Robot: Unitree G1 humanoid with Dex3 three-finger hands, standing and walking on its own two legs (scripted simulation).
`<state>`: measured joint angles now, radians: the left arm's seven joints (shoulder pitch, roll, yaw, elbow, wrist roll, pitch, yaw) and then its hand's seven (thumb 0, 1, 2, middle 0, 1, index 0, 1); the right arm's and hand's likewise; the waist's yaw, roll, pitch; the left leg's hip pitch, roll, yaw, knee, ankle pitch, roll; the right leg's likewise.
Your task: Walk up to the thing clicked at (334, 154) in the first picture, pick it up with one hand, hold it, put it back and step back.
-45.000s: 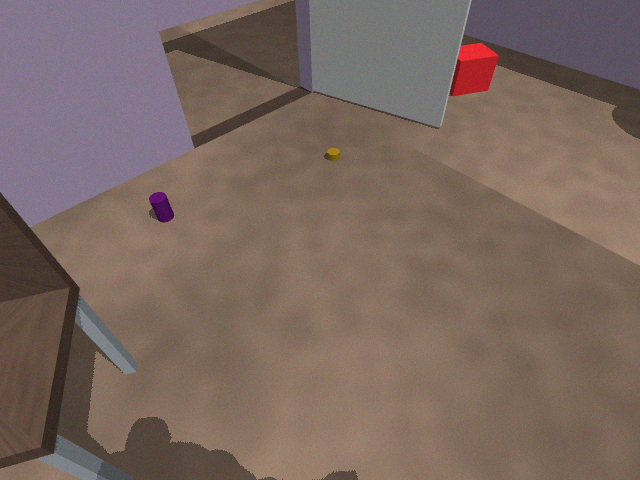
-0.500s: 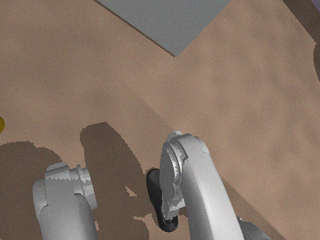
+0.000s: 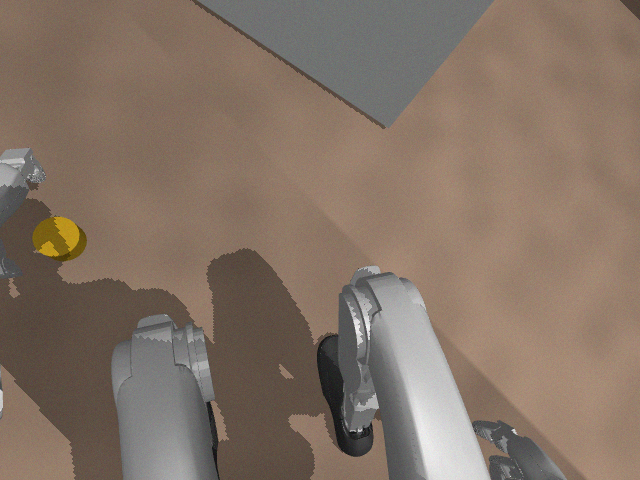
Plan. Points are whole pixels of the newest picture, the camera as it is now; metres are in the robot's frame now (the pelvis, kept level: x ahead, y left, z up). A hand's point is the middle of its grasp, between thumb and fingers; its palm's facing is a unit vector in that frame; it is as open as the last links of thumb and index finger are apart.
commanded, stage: home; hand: left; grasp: from above
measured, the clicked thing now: (60, 239) +0.49 +0.30 -0.33
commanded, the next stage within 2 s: none
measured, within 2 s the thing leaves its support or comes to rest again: neither
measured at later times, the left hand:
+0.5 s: hand out of the picture +0.46 +0.31 -0.11, palm faces -0.35 -0.34 -0.87, open 10.5 cm
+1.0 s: hand out of the picture +0.29 +0.23 +0.11, palm faces -0.02 -0.91 -0.41, open 7.4 cm
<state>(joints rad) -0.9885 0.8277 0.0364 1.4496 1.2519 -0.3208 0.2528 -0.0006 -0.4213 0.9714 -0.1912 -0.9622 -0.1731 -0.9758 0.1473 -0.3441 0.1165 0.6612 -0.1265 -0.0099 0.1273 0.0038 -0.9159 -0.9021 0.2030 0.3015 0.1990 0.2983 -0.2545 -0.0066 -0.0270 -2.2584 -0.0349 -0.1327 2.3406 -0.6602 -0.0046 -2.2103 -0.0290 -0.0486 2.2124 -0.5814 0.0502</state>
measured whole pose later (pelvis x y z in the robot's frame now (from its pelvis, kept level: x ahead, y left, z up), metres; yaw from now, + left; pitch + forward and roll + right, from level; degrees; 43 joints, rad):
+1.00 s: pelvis +0.03 +0.00 +0.21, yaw +5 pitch +27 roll -4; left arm 0.02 0.35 0.05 0.22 0.12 0.26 0.05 0.01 0.89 0.90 -0.21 -0.30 -0.21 -0.30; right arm 0.06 -0.23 0.02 0.53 0.04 -0.07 -0.03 0.01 -0.91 -0.90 0.20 0.30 0.20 0.30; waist -0.06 0.02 -0.18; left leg -1.51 0.00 -0.08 1.66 -0.63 -0.01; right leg -1.49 -0.04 -0.04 1.58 -0.57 0.03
